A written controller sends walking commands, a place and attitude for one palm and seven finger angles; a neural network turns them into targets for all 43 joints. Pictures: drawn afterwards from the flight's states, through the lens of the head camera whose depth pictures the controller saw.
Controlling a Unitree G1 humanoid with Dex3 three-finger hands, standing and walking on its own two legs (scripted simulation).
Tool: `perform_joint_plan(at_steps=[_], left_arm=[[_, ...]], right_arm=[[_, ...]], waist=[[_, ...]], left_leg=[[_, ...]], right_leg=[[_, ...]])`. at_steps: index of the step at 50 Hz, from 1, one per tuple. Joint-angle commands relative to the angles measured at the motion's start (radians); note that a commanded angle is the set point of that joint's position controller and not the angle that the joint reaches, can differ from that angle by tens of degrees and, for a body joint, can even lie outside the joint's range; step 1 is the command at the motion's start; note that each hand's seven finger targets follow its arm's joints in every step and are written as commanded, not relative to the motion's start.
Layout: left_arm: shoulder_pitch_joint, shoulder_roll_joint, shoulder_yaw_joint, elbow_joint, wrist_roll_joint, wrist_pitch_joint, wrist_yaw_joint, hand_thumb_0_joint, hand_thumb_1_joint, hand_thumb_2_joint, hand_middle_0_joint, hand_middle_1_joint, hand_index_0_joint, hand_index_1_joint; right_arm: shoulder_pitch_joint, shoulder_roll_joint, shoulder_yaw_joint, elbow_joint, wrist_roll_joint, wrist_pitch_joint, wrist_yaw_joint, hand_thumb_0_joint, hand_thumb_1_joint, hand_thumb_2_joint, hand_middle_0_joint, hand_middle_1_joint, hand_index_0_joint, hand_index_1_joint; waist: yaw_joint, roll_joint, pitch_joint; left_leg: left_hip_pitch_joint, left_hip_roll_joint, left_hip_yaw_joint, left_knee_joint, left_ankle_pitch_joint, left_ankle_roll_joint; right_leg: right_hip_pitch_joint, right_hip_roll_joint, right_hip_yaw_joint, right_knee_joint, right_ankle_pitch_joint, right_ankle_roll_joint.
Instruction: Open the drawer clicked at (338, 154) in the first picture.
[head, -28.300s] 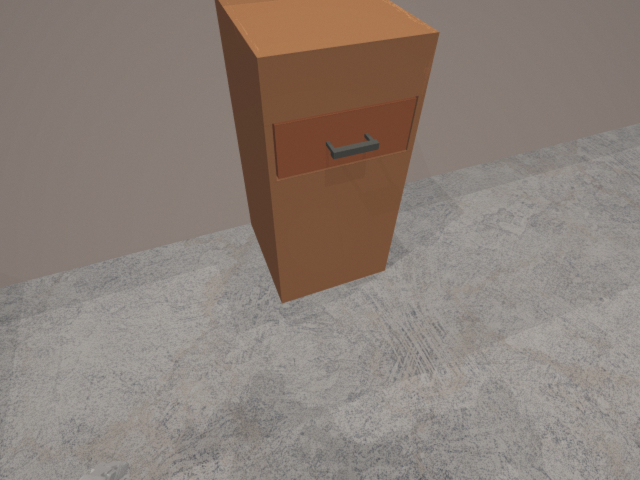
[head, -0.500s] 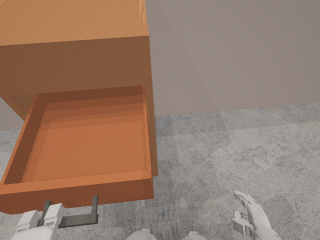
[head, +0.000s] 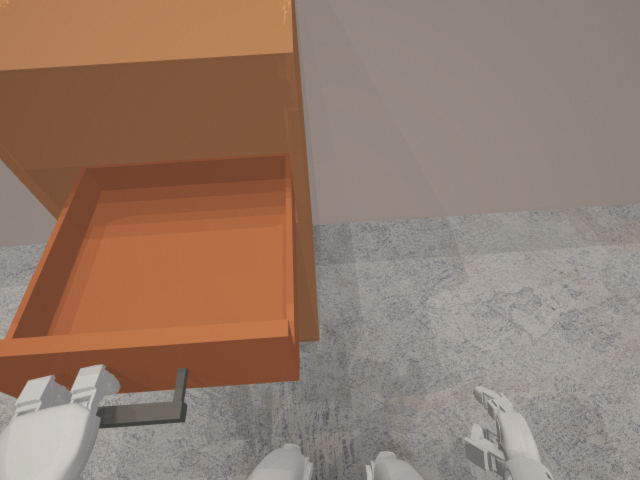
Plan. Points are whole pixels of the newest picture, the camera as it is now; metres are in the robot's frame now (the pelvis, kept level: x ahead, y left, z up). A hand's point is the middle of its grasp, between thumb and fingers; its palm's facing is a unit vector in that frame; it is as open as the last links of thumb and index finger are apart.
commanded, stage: lift the hand off the handle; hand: left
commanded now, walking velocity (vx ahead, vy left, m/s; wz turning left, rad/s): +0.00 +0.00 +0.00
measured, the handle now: (132, 397) +0.20 +0.26 -0.01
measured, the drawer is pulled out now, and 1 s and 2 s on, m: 0.29 0.29 0.29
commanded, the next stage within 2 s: none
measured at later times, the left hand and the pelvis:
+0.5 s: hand (90, 448) +0.15 +0.30 -0.03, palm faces -0.04 -0.03 -1.00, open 13.6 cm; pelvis -0.01 +0.01 +0.00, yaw +1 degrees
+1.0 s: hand (76, 441) +0.15 +0.30 +0.00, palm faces -0.06 -0.07 -1.00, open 13.1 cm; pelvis +0.00 +0.02 +0.02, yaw +0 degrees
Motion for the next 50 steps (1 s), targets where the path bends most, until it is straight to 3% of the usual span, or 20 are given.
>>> perform_joint_plan(at_steps=[1,4,5,7,8,11,15,17,19,24,25,29,31,32,35,39,41,45,47,50], left_arm=[[0.024,0.198,0.133,-0.129,-0.003,-0.028,0.042,0.000,-0.500,0.300,-0.300,-1.200,-0.300,-1.200],[0.017,0.187,0.131,-0.115,-0.003,-0.047,0.055,0.000,-0.500,0.300,-0.300,-1.200,-0.300,-1.200],[-0.023,0.061,-0.005,-0.106,-0.005,-0.043,0.047,0.000,-0.500,0.300,-0.300,-1.200,-0.300,-1.200],[-0.061,0.102,0.031,-0.119,0.003,-0.064,0.055,0.000,-0.500,0.300,-0.300,-1.200,-0.300,-1.200],[-0.035,0.128,0.057,-0.117,0.006,-0.060,0.063,0.000,-0.500,0.300,-0.300,-1.200,-0.300,-1.200],[-0.077,0.144,0.058,-0.148,0.029,-0.052,0.079,0.000,-0.500,0.300,-0.300,-1.200,-0.300,-1.200],[-0.124,0.179,0.094,-0.127,0.039,-0.029,0.094,0.000,-0.500,0.300,-0.300,-1.200,-0.300,-1.200],[-0.131,0.147,0.060,-0.125,0.038,-0.021,0.091,0.000,-0.500,0.300,-0.300,-1.200,-0.300,-1.200],[-0.166,0.161,0.064,-0.114,0.033,-0.011,0.088,0.000,-0.500,0.300,-0.300,-1.200,-0.300,-1.200],[-0.170,0.173,0.064,-0.159,0.016,0.007,0.082,0.000,-0.500,0.300,-0.300,-1.200,-0.300,-1.200],[-0.186,0.207,0.091,-0.167,0.014,0.010,0.083,0.000,-0.500,0.300,-0.300,-1.200,-0.300,-1.200],[-0.174,0.181,0.069,-0.190,0.004,0.005,0.069,0.000,-0.500,0.300,-0.300,-1.200,-0.300,-1.200],[-0.134,0.188,0.076,-0.216,0.000,0.000,0.067,0.000,-0.500,0.300,-0.300,-1.200,-0.300,-1.200],[-0.132,0.180,0.069,-0.221,-0.007,-0.002,0.066,0.000,-0.500,0.300,-0.300,-1.200,-0.300,-1.200],[-0.100,0.194,0.092,-0.230,-0.010,-0.010,0.066,0.000,-0.500,0.300,-0.300,-1.200,-0.300,-1.200],[-0.084,0.175,0.077,-0.236,-0.001,-0.015,0.067,0.000,-0.500,0.300,-0.300,-1.200,-0.300,-1.200],[-0.102,0.189,0.089,-0.262,0.001,-0.017,0.070,0.000,-0.500,0.300,-0.300,-1.200,-0.300,-1.200],[-0.054,0.188,0.095,-0.288,-0.015,-0.013,0.067,0.000,-0.500,0.300,-0.300,-1.200,-0.300,-1.200],[-0.061,0.162,0.065,-0.300,-0.013,-0.013,0.064,0.000,-0.500,0.300,-0.300,-1.200,-0.300,-1.200],[-0.029,0.187,0.089,-0.315,-0.018,-0.005,0.057,0.000,-0.500,0.300,-0.300,-1.200,-0.300,-1.200]], right_arm=[[-0.111,-0.120,-0.047,-0.146,-0.008,-0.067,-0.007,0.000,-0.900,-0.900,0.200,0.300,0.200,0.300],[-0.103,-0.124,-0.058,-0.147,-0.011,-0.078,-0.002,0.000,-0.900,-0.900,0.200,0.300,0.200,0.300],[-0.100,-0.128,-0.054,-0.147,-0.019,-0.092,0.010,0.000,-0.900,-0.900,0.200,0.300,0.200,0.300],[-0.091,-0.135,-0.069,-0.139,-0.019,-0.103,0.014,0.000,-0.900,-0.900,0.200,0.300,0.200,0.300],[-0.088,-0.138,-0.068,-0.139,-0.025,-0.105,0.015,0.000,-0.900,-0.900,0.200,0.300,0.200,0.300],[-0.093,-0.142,-0.069,-0.146,-0.027,-0.104,0.016,0.000,-0.900,-0.900,0.200,0.300,0.200,0.300],[-0.090,-0.145,-0.067,-0.138,-0.022,-0.105,0.007,0.000,-0.900,-0.900,0.200,0.300,0.200,0.300],[-0.090,-0.140,-0.068,-0.137,-0.018,-0.107,0.008,0.000,-0.900,-0.900,0.200,0.300,0.200,0.300],[-0.089,-0.141,-0.065,-0.131,-0.015,-0.105,0.003,0.000,-0.900,-0.900,0.200,0.300,0.200,0.300],[-0.093,-0.135,-0.059,-0.138,-0.007,-0.108,-0.006,0.000,-0.900,-0.900,0.200,0.300,0.200,0.300],[-0.090,-0.141,-0.054,-0.138,-0.006,-0.106,-0.008,0.000,-0.900,-0.900,0.200,0.300,0.200,0.300],[-0.092,-0.130,-0.052,-0.141,-0.004,-0.114,-0.013,0.000,-0.900,-0.900,0.200,0.300,0.200,0.300],[-0.100,-0.128,-0.047,-0.149,-0.005,-0.116,-0.011,0.000,-0.900,-0.900,0.200,0.300,0.200,0.300],[-0.096,-0.128,-0.049,-0.150,-0.003,-0.118,-0.011,0.000,-0.900,-0.900,0.200,0.300,0.200,0.300],[-0.098,-0.133,-0.045,-0.156,-0.007,-0.119,-0.005,0.000,-0.900,-0.900,0.200,0.300,0.200,0.300],[-0.098,-0.134,-0.050,-0.163,-0.008,-0.116,0.008,0.000,-0.900,-0.900,0.200,0.300,0.200,0.300],[-0.095,-0.138,-0.053,-0.164,-0.010,-0.116,0.015,0.000,-0.900,-0.900,0.200,0.300,0.200,0.300],[-0.088,-0.143,-0.056,-0.181,-0.009,-0.116,0.022,0.000,-0.900,-0.900,0.200,0.300,0.200,0.300],[-0.088,-0.141,-0.059,-0.180,-0.008,-0.116,0.026,0.000,-0.900,-0.900,0.200,0.300,0.200,0.300],[-0.088,-0.146,-0.055,-0.187,-0.009,-0.111,0.029,0.000,-0.900,-0.900,0.200,0.300,0.200,0.300]], waist=[[0.004,0.015,-0.150],[-0.004,-0.002,-0.134],[-0.047,-0.010,-0.124],[-0.034,0.005,-0.136],[-0.021,-0.015,-0.181],[-0.024,-0.012,-0.213],[-0.029,-0.025,-0.201],[-0.032,0.000,-0.187],[-0.040,-0.025,-0.180],[-0.033,0.021,-0.204],[-0.031,0.023,-0.204],[-0.034,0.013,-0.186],[-0.020,0.054,-0.206],[-0.027,0.044,-0.174],[-0.023,0.028,-0.176],[-0.022,0.054,-0.132],[-0.020,0.067,-0.171],[-0.018,0.057,-0.163],[-0.025,0.049,-0.144],[-0.018,0.045,-0.159]], left_leg=[[0.047,-0.006,0.023,-0.128,0.142,0.037],[0.037,-0.008,0.021,-0.121,0.132,0.036],[0.050,0.000,0.012,-0.122,0.128,0.039],[0.066,0.001,0.010,-0.120,0.126,0.038],[0.065,-0.001,0.014,-0.117,0.135,0.038],[0.087,-0.002,0.016,-0.118,0.159,0.038],[0.072,0.001,0.012,-0.122,0.151,0.037],[0.093,0.001,0.015,-0.127,0.150,0.038],[0.087,0.001,0.015,-0.129,0.127,0.038],[0.138,0.002,0.018,-0.157,0.141,0.039],[0.143,0.003,0.011,-0.167,0.149,0.039],[0.179,0.005,0.010,-0.189,0.150,0.038],[0.209,0.004,0.014,-0.202,0.174,0.037],[0.212,0.005,0.011,-0.208,0.172,0.038],[0.215,0.007,0.006,-0.220,0.194,0.038],[0.235,0.007,0.005,-0.237,0.192,0.032],[0.269,0.009,0.006,-0.241,0.215,0.031],[0.290,0.012,0.001,-0.267,0.233,0.030],[0.309,0.014,0.001,-0.270,0.240,0.031],[0.315,0.015,0.003,-0.283,0.258,0.031]], right_leg=[[0.213,-0.062,0.157,-0.241,0.121,0.031],[0.198,-0.061,0.158,-0.242,0.100,0.031],[0.151,-0.064,0.126,-0.232,0.110,0.031],[0.119,-0.055,0.109,-0.214,0.092,0.027],[0.139,-0.059,0.109,-0.207,0.103,0.032],[0.141,-0.060,0.107,-0.197,0.136,0.030],[0.144,-0.058,0.104,-0.200,0.124,0.030],[0.133,-0.056,0.094,-0.205,0.122,0.031],[0.128,-0.056,0.098,-0.218,0.088,0.037],[0.168,-0.054,0.093,-0.240,0.097,0.037],[0.174,-0.053,0.092,-0.241,0.098,0.033],[0.182,-0.051,0.082,-0.261,0.095,0.037],[0.195,-0.052,0.083,-0.263,0.115,0.034],[0.194,-0.049,0.083,-0.273,0.118,0.032],[0.210,-0.050,0.075,-0.274,0.139,0.030],[0.192,-0.046,0.069,-0.281,0.130,0.027],[0.192,-0.047,0.067,-0.278,0.140,0.026],[0.219,-0.045,0.049,-0.286,0.157,0.023],[0.212,-0.043,0.049,-0.294,0.167,0.024],[0.241,-0.046,0.049,-0.303,0.186,0.024]])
